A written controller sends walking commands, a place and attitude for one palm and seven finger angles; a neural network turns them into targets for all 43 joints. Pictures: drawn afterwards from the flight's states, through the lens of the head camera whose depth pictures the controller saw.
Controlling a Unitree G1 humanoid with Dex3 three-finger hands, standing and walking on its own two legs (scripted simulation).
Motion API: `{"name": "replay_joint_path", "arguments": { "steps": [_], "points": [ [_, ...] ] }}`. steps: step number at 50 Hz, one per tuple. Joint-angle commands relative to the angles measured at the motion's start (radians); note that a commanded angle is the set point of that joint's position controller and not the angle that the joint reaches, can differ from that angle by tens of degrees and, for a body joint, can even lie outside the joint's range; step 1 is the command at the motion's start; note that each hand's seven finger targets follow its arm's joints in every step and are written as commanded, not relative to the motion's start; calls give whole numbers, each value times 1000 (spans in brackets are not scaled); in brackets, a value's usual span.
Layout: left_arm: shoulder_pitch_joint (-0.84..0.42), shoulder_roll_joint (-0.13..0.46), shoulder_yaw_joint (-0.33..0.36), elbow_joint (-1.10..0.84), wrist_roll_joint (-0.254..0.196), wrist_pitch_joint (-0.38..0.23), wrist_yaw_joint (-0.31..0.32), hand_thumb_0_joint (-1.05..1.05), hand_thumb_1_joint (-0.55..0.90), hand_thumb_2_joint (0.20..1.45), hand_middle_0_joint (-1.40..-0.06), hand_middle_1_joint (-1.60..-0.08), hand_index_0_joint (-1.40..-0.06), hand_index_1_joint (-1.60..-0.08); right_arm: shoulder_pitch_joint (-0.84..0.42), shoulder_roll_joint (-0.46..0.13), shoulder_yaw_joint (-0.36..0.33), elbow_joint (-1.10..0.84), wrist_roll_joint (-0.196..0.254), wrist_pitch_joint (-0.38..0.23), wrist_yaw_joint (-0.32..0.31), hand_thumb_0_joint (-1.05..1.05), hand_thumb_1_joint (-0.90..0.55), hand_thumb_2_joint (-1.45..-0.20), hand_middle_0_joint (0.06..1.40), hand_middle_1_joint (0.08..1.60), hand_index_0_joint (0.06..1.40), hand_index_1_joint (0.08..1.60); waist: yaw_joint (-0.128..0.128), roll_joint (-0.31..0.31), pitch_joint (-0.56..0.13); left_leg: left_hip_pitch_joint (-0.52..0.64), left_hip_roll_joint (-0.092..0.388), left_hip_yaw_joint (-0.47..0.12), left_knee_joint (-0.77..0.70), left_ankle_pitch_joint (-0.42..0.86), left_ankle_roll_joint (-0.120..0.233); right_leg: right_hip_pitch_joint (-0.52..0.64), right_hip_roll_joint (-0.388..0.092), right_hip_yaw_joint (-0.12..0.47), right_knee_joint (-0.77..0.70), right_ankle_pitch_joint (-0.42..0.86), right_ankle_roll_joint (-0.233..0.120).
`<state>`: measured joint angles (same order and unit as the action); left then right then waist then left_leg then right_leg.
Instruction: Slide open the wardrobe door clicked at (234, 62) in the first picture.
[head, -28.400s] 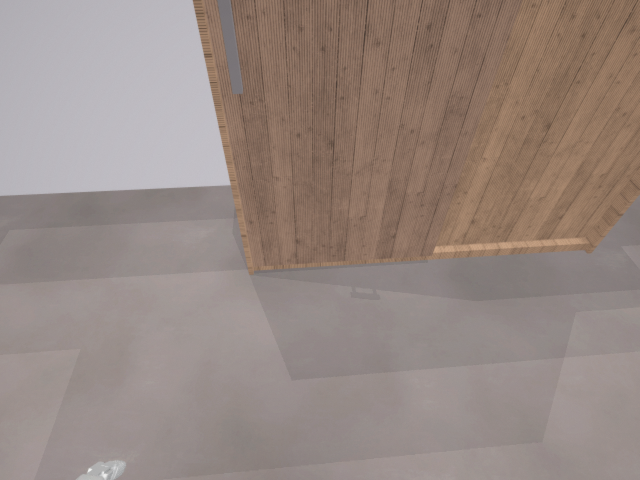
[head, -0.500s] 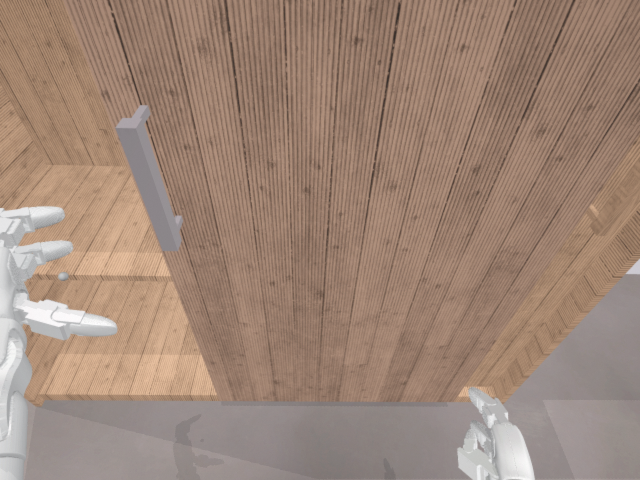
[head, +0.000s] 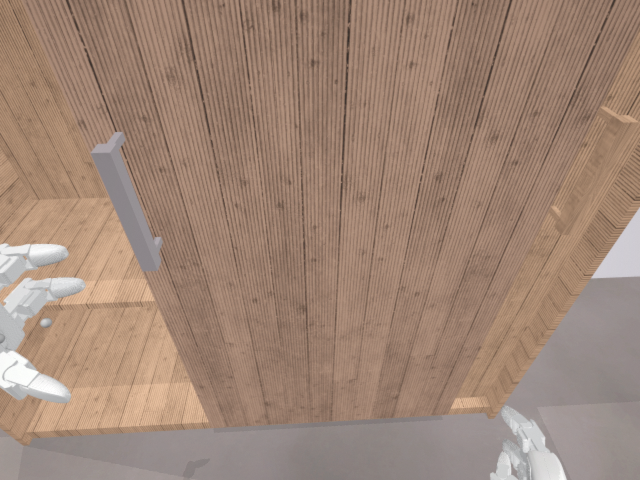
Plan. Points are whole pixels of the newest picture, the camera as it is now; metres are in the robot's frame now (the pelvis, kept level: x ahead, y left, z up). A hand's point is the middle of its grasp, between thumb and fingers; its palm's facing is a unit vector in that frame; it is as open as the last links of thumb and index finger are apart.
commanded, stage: draw the hand back to the body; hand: left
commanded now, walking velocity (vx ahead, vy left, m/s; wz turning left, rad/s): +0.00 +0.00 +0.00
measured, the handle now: (135, 205) +0.43 +0.33 +0.14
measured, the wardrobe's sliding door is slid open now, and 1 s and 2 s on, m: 0.55 0.55 0.55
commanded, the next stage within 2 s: step back with the hand held close in 1.12 s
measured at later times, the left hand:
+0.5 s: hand (75, 306) +0.23 +0.28 +0.16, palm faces +0.47 -0.80 -0.37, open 11.2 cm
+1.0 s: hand (114, 306) +0.22 +0.24 +0.17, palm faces +0.40 -0.83 -0.38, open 7.5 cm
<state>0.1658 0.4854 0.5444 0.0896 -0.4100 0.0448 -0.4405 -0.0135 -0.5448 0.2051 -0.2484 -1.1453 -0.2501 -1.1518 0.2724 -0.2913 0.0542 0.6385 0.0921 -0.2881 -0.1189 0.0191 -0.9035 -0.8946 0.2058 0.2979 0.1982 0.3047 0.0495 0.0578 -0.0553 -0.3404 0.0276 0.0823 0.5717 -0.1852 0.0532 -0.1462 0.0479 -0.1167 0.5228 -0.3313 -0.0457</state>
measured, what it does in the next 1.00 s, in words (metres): stands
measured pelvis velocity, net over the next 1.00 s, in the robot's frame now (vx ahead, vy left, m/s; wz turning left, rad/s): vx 0.04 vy -0.01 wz -0.03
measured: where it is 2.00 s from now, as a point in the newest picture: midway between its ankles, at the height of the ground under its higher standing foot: outside the picture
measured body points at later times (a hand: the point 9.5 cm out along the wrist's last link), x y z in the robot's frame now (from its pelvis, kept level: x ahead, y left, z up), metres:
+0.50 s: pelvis +0.03 +0.01 +0.01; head +0.01 -0.01 +0.46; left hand +0.20 +0.32 +0.18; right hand +0.22 -0.21 -0.07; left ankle +0.08 +0.09 -0.73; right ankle -0.02 -0.08 -0.73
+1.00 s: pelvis +0.04 -0.01 +0.01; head +0.01 -0.04 +0.46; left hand +0.20 +0.28 +0.20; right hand +0.23 -0.24 -0.07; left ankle +0.08 +0.08 -0.73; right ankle -0.02 -0.08 -0.73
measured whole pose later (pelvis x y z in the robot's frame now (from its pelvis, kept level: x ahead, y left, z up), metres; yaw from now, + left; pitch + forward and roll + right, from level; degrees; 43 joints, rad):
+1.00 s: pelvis +0.04 -0.01 +0.01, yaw -1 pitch -5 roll +0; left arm 0.49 0.37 0.32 -0.42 -0.11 -0.05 0.09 0.01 0.86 0.89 -0.21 -0.32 -0.21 -0.32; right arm 0.19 -0.24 0.02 0.62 0.01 -0.07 -0.06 0.02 -0.90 -0.89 0.21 0.30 0.20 0.30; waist 0.08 0.05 0.00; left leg -0.16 0.01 0.11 0.40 -0.16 0.03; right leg 0.03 0.04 -0.08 0.34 -0.29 -0.06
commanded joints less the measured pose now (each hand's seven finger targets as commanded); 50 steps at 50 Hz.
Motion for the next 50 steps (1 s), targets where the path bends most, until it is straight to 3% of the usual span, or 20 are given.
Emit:
{"name": "replay_joint_path", "arguments": {
  "steps": [1, 2, 3, 4, 5, 6, 7, 9, 11, 13, 17, 26, 31, 35, 37, 39, 40, 42, 46, 50],
  "points": [
    [-205, 295, 101, -305, -14, -65, 22, 0, -405, 270, -245, -1065, -245, -1065, -176, -100, -37, -173, -2, -84, -12, 0, -900, -900, 200, 300, 200, 300, 1, 56, -36, 216, 5, -140, -75, -43, -1, -224, -55, 160, -171, 18, 64],
    [-199, 291, 100, -310, -13, -61, 25, 0, -369, 287, -244, -1044, -244, -1044, -175, -97, -34, -170, -3, -85, -13, 0, -900, -900, 200, 300, 200, 300, 1, 55, -38, 220, 4, -144, -83, -45, -3, -219, -52, 150, -169, 18, 60],
    [-210, 385, 109, -363, 185, -113, 245, 0, -332, 305, -242, -1023, -242, -1023, -173, -98, -49, -147, -47, -62, 9, 0, -900, -900, 200, 300, 200, 300, 25, 82, 89, 167, -4, -147, -103, -101, -17, -261, -66, 187, -266, -42, 26],
    [-106, 222, 15, -338, 197, -121, 333, 0, -296, 322, -241, -1001, -241, -1001, -187, -90, -48, -149, -51, -56, 13, 0, -900, -900, 200, 300, 200, 300, 1, 67, 121, 173, 4, -142, -124, -155, -26, -269, -85, 167, -273, -82, 19],
    [-70, 207, 9, -383, 226, -135, 396, 0, -260, 340, -240, -980, -240, -980, -189, -101, -59, -143, -53, -46, 15, 0, -900, -900, 200, 300, 200, 300, 16, 18, 87, 193, 11, -143, -136, -161, -22, -226, -88, 159, -272, -68, 14],
    [-3, 180, -1, -409, 239, -145, 441, 0, -224, 357, -239, -959, -239, -959, -191, -91, -61, -142, -53, -34, 15, 0, -900, -900, 200, 300, 200, 300, 9, 31, 81, 214, 14, -130, -144, -150, -20, -219, -88, 155, -269, -59, 15],
    [7, 177, -8, -473, 255, -159, 474, 0, -188, 375, -237, -938, -237, -938, -186, -94, -61, -142, -57, -24, 20, 0, -900, -900, 200, 300, 200, 300, 14, 65, 20, 246, 14, -134, -162, -144, -20, -184, -87, 148, -251, -29, 13],
    [22, 169, -14, -543, 283, -183, 524, 0, -115, 410, -235, -895, -235, -895, -186, -90, -62, -138, -62, -12, 27, 0, -900, -900, 200, 300, 200, 300, 15, 96, -30, 281, 21, -143, -197, -133, -20, -141, -75, 131, -218, 25, 12],
    [68, 137, -37, -550, 295, -184, 553, 0, -43, 445, -232, -853, -232, -853, -183, -87, -66, -132, -66, 4, 26, 0, -900, -900, 200, 300, 200, 300, 10, 62, -20, 288, 29, -143, -218, -98, -17, -109, -67, 122, -211, 65, 14],
    [58, 120, -55, -555, 307, -186, 567, 0, 30, 480, -230, -810, -230, -810, -188, -83, -68, -130, -66, 23, 26, 0, -900, -900, 200, 300, 200, 300, 5, 18, -5, 302, 30, -137, -226, -71, -15, -107, -61, 118, -217, 79, 17],
    [61, 108, -76, -598, 323, -185, 580, 0, 175, 550, -225, -725, -225, -725, -193, -83, -67, -130, -72, 51, 28, 0, -900, -900, 200, 300, 200, 300, 11, 45, -32, 349, 29, -138, -238, 6, -17, -73, -58, 114, -217, 133, 13],
    [234, 74, -85, -652, 318, -161, 567, 0, 501, 707, -214, -534, -214, -534, -205, -66, -69, -161, -82, 111, 50, 0, -900, -900, 200, 300, 200, 300, 29, -1, -22, 360, 29, -111, -217, 219, -26, -7, -56, 107, -220, 269, 15],
    [239, 62, -103, -695, 315, -155, 558, 0, 682, 795, -207, -427, -207, -427, -210, -59, -68, -176, -82, 132, 56, 0, -900, -900, 200, 300, 200, 300, 23, 23, -7, 365, 27, -100, -212, 219, -26, -14, -55, 109, -229, 276, 18],
    [242, 69, -104, -722, 312, -154, 552, 0, 827, 865, -202, -342, -202, -342, -218, -62, -69, -184, -83, 143, 54, 0, -900, -900, 200, 300, 200, 300, 27, -33, -11, 361, 22, -91, -206, 211, -17, -10, -53, 110, -242, 300, 22],
    [236, 63, -113, -747, 312, -156, 550, 0, 900, 900, -200, -300, -200, -300, -220, -58, -69, -189, -84, 146, 54, 0, -900, -900, 200, 300, 200, 300, 26, -11, -20, 363, 13, -83, -197, 210, -14, -9, -59, 117, -240, 318, 25],
    [246, 64, -107, -726, 310, -154, 550, 0, 900, 900, -200, -300, -200, -300, -219, -53, -68, -184, -83, 152, 52, 0, -900, -900, 200, 300, 200, 300, 24, 2, 4, 359, 13, -76, -196, 198, -15, -23, -59, 118, -246, 311, 26],
    [245, 78, -96, -729, 310, -154, 550, 0, 900, 900, -200, -300, -200, -300, -221, -58, -71, -183, -82, 154, 50, 0, -900, -900, 200, 300, 200, 300, 27, -28, -4, 359, 14, -76, -196, 204, -14, -11, -57, 117, -254, 321, 26],
    [226, 70, -103, -735, 308, -157, 548, 0, 900, 900, -200, -300, -200, -300, -225, -53, -69, -185, -83, 157, 48, 0, -900, -900, 200, 300, 200, 300, 24, 7, 6, 360, 9, -73, -196, 191, -15, -22, -60, 122, -256, 315, 27],
    [254, 61, -107, -721, 304, -158, 547, 0, 900, 900, -200, -300, -200, -300, -228, -50, -70, -183, -84, 158, 43, 0, -900, -900, 200, 300, 200, 300, 26, 11, 3, 361, 5, -64, -191, 201, -10, -9, -65, 127, -257, 346, 30],
    [242, 65, -107, -704, 302, -160, 544, 0, 900, 900, -200, -300, -200, -300, -235, -53, -71, -181, -84, 158, 43, 0, -900, -900, 200, 300, 200, 300, 27, -35, 26, 354, 4, -65, -198, 172, -8, -22, -65, 129, -283, 321, 35]
  ]
}}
